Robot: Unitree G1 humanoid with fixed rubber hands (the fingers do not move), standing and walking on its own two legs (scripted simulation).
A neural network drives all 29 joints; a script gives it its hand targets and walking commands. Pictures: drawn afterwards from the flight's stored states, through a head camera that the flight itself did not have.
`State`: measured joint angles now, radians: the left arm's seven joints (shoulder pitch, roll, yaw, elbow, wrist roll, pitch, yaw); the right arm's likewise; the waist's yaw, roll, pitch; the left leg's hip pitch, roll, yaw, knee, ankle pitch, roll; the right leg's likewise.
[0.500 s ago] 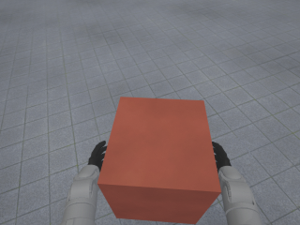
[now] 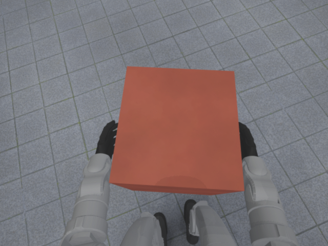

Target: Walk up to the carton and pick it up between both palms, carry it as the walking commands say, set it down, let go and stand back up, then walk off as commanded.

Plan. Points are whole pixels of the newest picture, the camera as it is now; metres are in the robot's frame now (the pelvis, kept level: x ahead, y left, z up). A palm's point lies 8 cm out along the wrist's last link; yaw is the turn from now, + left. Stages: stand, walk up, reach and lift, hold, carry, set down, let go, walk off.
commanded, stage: set down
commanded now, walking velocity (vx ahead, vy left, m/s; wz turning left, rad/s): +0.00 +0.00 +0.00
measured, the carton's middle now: (175, 140) +0.39 -0.02 -0.14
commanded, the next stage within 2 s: none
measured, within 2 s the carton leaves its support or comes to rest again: neither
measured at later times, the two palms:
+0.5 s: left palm (119, 152) +0.37 +0.15 -0.16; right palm (241, 155) +0.33 -0.21 -0.16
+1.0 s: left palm (130, 148) +0.40 +0.13 -0.25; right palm (233, 150) +0.36 -0.22 -0.25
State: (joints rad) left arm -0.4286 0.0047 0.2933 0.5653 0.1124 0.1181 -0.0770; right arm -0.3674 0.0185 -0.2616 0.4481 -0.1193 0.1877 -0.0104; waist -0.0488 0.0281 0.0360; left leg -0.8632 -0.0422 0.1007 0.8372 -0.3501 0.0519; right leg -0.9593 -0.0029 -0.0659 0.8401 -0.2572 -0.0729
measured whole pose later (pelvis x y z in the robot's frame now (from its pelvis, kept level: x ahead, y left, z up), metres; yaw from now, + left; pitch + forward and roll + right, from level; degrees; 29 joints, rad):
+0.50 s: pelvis -0.02 +0.01 -0.05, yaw -1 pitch +31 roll +2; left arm -0.56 0.06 0.15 0.66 -0.02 0.04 0.08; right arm -0.50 -0.10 -0.21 0.56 0.03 0.08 -0.05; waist -0.04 0.02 -0.01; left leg -1.23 -0.05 0.10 1.11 -0.43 0.06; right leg -1.32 0.00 -0.05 1.08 -0.30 -0.07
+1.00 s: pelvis -0.04 +0.01 -0.13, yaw +0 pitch +40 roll +3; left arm -0.78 0.15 0.09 0.72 -0.15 0.04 0.15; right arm -0.74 -0.17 -0.20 0.63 0.12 0.07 -0.08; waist -0.05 0.02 -0.02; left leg -1.62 -0.05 0.10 1.41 -0.49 0.06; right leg -1.71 0.00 -0.04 1.36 -0.34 -0.07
